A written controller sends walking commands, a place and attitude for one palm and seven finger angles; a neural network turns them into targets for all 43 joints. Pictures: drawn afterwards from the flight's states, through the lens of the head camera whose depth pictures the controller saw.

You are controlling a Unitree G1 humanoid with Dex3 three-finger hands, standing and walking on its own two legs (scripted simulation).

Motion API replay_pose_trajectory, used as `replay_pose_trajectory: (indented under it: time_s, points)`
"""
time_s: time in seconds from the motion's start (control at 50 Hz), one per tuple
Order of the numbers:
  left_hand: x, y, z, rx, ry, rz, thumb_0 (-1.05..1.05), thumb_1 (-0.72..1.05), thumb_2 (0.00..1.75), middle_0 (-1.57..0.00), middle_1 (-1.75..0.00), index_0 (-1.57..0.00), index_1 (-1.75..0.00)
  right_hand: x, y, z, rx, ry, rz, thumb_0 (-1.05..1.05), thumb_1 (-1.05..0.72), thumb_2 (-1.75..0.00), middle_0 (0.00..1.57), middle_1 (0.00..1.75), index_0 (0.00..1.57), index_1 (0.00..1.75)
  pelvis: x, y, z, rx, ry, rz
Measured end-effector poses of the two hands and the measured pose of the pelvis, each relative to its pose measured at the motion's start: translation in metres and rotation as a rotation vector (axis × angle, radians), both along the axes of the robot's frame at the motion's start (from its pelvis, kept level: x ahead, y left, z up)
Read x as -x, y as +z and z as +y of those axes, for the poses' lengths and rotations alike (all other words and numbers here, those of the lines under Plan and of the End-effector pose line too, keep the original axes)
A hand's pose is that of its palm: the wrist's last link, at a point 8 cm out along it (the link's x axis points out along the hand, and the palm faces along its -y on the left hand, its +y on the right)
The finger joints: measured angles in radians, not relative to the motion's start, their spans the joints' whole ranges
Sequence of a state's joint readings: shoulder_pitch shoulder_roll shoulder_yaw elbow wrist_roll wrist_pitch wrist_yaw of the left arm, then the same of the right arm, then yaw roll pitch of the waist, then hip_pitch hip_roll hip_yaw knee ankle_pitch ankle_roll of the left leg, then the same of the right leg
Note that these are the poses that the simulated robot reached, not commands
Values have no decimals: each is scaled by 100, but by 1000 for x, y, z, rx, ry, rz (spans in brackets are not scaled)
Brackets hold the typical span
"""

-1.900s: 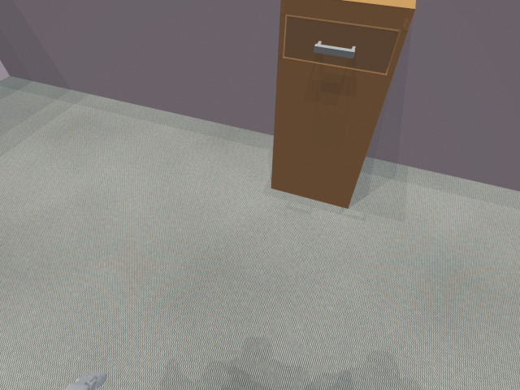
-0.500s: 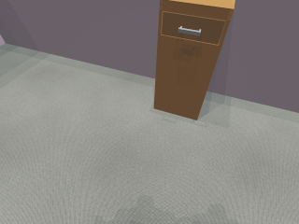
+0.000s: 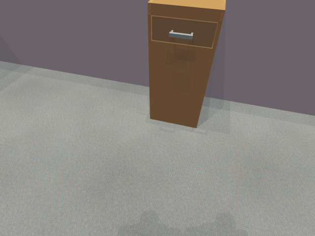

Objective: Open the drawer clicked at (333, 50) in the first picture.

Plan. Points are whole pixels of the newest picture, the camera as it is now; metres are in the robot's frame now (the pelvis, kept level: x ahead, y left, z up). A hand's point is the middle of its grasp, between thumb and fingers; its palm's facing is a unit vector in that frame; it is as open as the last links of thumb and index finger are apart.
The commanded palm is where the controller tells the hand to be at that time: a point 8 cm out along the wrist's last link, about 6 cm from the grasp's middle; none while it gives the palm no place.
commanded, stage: walk to a spot facing it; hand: left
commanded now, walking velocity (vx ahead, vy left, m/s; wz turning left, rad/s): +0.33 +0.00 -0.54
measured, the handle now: (181, 34) +1.15 -0.05 +0.03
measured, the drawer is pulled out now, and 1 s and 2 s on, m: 0.00 0.00 0.00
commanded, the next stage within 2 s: take the last steps up to it in 0.54 s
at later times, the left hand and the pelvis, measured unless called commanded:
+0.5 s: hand out of the picture +0.11 +0.12 -0.16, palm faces -0.06 -0.98 -0.17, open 7.3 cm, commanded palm none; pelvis +0.16 -0.04 +0.01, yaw -9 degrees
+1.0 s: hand (126, 151) +0.46 +0.16 -0.17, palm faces -0.21 -0.97 -0.14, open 7.3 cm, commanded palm none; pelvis +0.36 +0.00 +0.01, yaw -15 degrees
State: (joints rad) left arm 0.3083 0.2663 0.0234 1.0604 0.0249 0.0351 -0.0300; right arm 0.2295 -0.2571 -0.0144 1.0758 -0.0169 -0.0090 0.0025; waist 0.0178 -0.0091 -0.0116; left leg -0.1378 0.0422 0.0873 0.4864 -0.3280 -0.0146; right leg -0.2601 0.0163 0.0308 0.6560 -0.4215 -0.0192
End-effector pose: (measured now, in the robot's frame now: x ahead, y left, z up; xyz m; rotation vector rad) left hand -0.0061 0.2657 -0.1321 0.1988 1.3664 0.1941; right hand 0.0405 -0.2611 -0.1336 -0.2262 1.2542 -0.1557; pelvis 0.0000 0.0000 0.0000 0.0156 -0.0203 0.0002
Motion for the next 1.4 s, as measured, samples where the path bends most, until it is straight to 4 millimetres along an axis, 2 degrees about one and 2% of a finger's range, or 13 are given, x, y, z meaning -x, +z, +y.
replay_pose_trajectory:
  time_s: [0.14, 0.2, 0.32, 0.44, 0.64, 0.7, 0.82, 0.9, 0.96, 1.1, 1.22, 1.32, 1.4]
  points:
    - [-53, -9, -45, 23, -65, -27, 0, 91, 90, -20, -30, -20, -30, 40, -29, -18, -48, -124, 138, 1, -90, -90, 20, 30, 21, 30, -33, -15, -29, -1, -63, -9]
    - [-68, -8, -61, 21, -40, -67, 0, 91, 90, -20, -30, -20, -30, 32, -27, -26, -56, -129, 189, 1, -90, -90, 20, 30, 20, 30, -48, -13, -39, 9, -66, -12]
    - [-81, 4, -88, 56, -66, 15, 0, 91, 90, -20, -30, -20, -30, -41, -4, -35, -60, -159, 47, 1, -91, -90, 20, 30, 20, 30, -86, 6, -49, 1, -119, 8]
    - [-104, 5, -97, 82, -74, 87, 0, 91, 90, -20, -30, -20, -30, -123, 4, -29, -76, -174, -76, 1, -91, -90, 20, 30, 20, 30, -132, 9, -46, 16, -150, 19]
    - [-171, -22, -75, 108, -42, 200, 0, 91, 90, -20, -30, -20, -30, -270, -4, 11, -80, -122, -160, 1, -90, -90, 20, 30, 20, 30, -238, -13, -20, 47, -182, 21]
    - [-209, -34, -58, 113, -75, 228, 0, 91, 90, -20, -30, -20, -30, -293, -5, 22, -53, -153, -194, 1, -90, -90, 20, 30, 20, 30, -266, -20, -9, 39, -216, 11]
    - [-330, -26, -37, 102, -189, 80, 0, 91, 90, -20, -30, -20, -30, -275, 14, 25, 12, -299, -136, -2, -94, -90, 20, 30, 21, 30, -305, -1, 3, 41, -254, -1]
    - [-406, -18, -38, 108, -230, -49, 0, 91, 90, -19, -30, -20, -30, -251, 19, 28, 32, -338, -24, -2, -95, -90, 20, 30, 20, 30, -330, 7, 7, 41, -256, 5]
    - [-448, -12, -45, 118, -247, -107, 0, 91, 90, -19, -30, -20, -30, -234, 19, 39, 15, -373, 62, -1, -94, -90, 20, 30, 20, 30, -347, 9, 6, 37, -254, 8]
    - [-511, -7, -74, 140, -303, -115, 0, 91, 90, -19, -30, -20, -30, -210, 17, 74, -72, -468, 212, 0, -91, -90, 20, 30, 20, 30, -387, 13, -7, 37, -261, 9]
    - [-559, -8, -116, 156, -363, -94, 0, 91, 90, -19, -30, -20, -30, -206, 18, 92, -156, -537, 324, 0, -91, -90, 20, 30, 20, 30, -421, 11, -32, 30, -267, 19]
    - [-609, -10, -164, 165, -411, -119, 0, 91, 90, -19, -30, -20, -30, -214, 14, 87, -216, -572, 418, 0, -90, -90, 20, 30, 20, 30, -454, 3, -63, 21, -267, 33]
    - [-641, -16, -195, 163, -385, -200, 0, 91, 90, -20, -30, -20, -30, -237, 1, 58, -245, -555, 465, 1, -90, -90, 20, 30, 20, 30, -480, -10, -92, 26, -249, 25]
